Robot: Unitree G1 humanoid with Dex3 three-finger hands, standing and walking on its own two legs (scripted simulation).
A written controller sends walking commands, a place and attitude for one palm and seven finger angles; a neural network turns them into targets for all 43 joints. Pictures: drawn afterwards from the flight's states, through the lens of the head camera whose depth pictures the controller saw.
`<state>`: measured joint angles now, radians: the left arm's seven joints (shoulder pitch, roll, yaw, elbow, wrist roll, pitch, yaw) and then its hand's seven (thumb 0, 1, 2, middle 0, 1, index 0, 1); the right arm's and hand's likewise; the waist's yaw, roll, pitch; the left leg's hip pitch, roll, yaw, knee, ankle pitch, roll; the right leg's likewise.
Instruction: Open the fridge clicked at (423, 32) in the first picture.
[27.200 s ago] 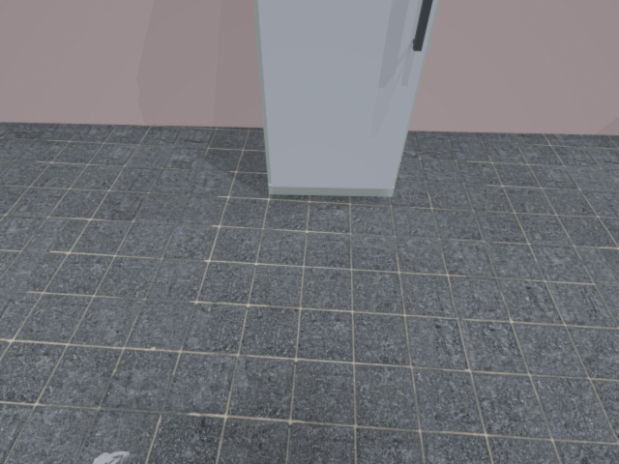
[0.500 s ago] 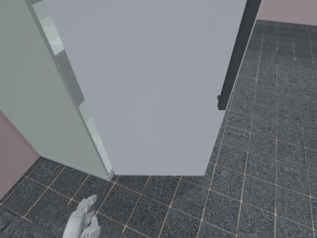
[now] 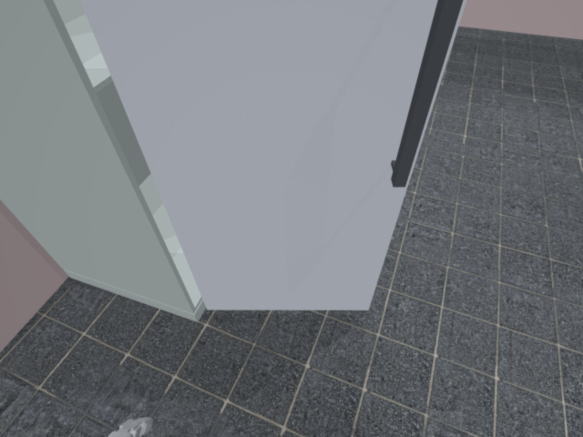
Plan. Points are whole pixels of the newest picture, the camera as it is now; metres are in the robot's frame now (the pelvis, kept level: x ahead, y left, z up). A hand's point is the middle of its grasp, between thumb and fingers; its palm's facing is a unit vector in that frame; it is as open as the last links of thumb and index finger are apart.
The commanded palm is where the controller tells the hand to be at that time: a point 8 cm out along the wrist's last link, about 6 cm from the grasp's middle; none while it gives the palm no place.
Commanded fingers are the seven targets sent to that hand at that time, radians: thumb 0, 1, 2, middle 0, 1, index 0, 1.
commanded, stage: let the arm hang, fingers relaxed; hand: right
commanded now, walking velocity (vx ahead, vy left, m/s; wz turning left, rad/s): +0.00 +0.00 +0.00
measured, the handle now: (426, 64) +0.62 -0.16 +0.22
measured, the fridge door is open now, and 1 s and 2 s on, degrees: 71 71 71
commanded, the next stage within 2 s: look to check the result in 0.82 s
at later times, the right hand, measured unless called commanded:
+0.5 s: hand out of the picture -0.04 -0.17 -0.16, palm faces +0.02 +0.98 -0.18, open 7.3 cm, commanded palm none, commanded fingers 0.00 -0.90 -0.90 0.20 0.30 0.20 0.30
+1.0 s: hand out of the picture +0.00 -0.16 -0.17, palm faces +0.00 +0.98 -0.18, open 7.3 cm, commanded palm none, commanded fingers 0.00 -0.90 -0.90 0.20 0.30 0.20 0.30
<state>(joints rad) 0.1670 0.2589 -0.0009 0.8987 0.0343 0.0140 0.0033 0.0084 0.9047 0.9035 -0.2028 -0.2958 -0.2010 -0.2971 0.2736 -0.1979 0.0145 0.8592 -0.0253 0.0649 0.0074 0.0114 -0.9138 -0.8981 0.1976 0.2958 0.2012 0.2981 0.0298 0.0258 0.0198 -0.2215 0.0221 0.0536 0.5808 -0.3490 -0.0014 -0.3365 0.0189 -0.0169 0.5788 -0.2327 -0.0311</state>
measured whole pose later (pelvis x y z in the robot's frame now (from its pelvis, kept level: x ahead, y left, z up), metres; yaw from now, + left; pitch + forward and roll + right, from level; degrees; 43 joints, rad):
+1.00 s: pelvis +0.01 +0.00 +0.01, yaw +1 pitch -1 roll +0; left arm 0.26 0.15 0.01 1.12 0.02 0.01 0.04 0.01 0.91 0.90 -0.20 -0.30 -0.20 -0.30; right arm 0.28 -0.14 -0.01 1.14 -0.01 0.00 -0.03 0.00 -0.92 -0.90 0.20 0.30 0.20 0.30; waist 0.01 -0.01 0.05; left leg -0.13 0.01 0.04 0.42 -0.28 0.00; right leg -0.25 0.01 -0.02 0.44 -0.18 -0.02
